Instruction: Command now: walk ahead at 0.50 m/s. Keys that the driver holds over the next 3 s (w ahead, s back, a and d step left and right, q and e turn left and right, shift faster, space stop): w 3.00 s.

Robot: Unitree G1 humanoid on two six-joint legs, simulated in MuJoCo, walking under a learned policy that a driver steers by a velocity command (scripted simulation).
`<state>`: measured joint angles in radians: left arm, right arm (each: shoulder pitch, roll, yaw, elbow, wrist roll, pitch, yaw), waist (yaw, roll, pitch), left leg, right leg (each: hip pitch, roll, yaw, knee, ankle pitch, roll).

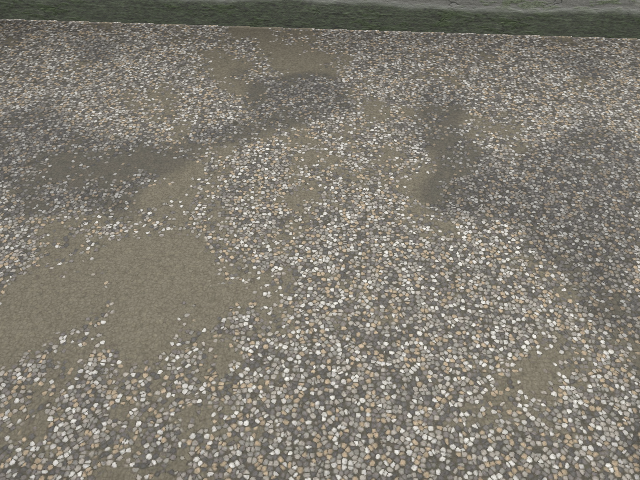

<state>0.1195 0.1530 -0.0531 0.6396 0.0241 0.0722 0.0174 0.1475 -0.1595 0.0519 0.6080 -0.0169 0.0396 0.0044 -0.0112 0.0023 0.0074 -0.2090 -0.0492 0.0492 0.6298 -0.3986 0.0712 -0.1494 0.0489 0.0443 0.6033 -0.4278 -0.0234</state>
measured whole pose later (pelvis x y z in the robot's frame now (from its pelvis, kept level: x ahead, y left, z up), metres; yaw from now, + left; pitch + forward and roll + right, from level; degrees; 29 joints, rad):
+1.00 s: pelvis +0.00 -0.01 +0.00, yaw -1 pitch -1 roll +0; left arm 0.13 0.16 -0.06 0.64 0.03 0.07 0.02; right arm 0.16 -0.16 0.05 0.61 -0.02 0.04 -0.01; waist -0.01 0.00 0.00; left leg -0.22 -0.03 0.05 0.65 -0.41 0.06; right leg -0.16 0.06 0.05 0.62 -0.44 -0.03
